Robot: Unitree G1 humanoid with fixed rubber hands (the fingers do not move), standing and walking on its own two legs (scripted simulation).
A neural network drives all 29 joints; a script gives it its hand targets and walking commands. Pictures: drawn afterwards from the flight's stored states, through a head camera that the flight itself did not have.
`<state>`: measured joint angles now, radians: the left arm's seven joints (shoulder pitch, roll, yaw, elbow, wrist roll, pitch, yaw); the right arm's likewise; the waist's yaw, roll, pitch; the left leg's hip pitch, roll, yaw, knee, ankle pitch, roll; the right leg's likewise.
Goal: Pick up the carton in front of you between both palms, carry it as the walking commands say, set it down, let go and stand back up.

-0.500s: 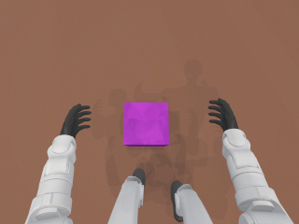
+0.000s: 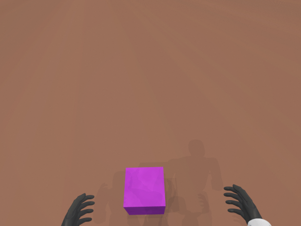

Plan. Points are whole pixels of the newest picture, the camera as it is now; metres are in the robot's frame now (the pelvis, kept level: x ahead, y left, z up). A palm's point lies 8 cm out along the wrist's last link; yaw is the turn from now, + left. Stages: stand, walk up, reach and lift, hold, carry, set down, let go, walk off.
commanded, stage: let go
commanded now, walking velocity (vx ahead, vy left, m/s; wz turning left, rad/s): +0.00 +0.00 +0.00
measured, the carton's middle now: (145, 191) +0.38 +0.07 -0.65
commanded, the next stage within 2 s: stand in 0.44 s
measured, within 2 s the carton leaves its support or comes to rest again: neither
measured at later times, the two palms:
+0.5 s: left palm out of the picture +0.16 +0.25 -0.07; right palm (256, 224) +0.16 -0.24 -0.08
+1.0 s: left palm out of the picture +0.14 +0.30 -0.10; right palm out of the picture +0.14 -0.28 -0.08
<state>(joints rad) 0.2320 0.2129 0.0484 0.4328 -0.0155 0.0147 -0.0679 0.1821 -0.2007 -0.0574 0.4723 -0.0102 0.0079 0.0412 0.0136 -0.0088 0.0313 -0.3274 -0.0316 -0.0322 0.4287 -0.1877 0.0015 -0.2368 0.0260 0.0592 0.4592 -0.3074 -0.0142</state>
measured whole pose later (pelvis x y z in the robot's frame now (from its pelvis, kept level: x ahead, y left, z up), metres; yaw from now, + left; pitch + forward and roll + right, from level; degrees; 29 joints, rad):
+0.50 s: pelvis +0.01 +0.00 +0.00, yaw +0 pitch -3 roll +1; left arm 0.22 0.26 0.04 0.45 0.03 0.14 -0.01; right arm 0.20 -0.23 -0.02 0.55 -0.03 0.07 0.01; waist 0.01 -0.02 0.05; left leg -0.20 -0.03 -0.04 0.49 -0.25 0.00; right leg -0.08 0.03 0.05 0.48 -0.35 -0.02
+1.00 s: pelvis +0.02 +0.02 +0.00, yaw -1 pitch -1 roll +0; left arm 0.21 0.35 0.03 0.76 0.03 0.01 0.02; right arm 0.14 -0.33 -0.03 0.84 -0.03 -0.01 -0.02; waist 0.00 -0.04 0.01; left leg -0.21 -0.03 -0.01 0.49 -0.26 0.03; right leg -0.09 0.02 0.08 0.45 -0.34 0.01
